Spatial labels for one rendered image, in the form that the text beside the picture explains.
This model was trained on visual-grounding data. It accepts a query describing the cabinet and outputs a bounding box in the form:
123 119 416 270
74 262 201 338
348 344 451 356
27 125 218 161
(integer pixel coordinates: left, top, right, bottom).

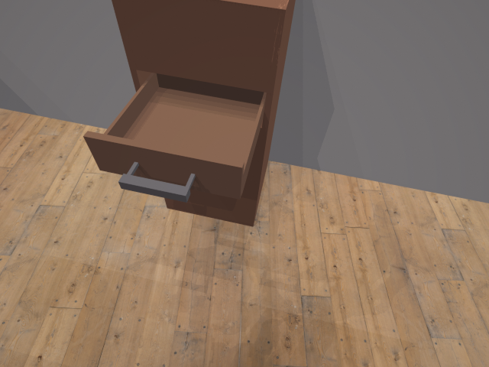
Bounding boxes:
112 0 296 227

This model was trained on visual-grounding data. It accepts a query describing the drawer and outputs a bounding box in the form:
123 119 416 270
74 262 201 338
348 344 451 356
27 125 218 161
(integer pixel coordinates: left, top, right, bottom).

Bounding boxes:
83 73 267 200

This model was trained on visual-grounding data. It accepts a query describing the handle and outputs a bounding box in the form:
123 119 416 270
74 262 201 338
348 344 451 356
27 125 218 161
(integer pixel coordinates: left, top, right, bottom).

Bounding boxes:
118 162 196 203

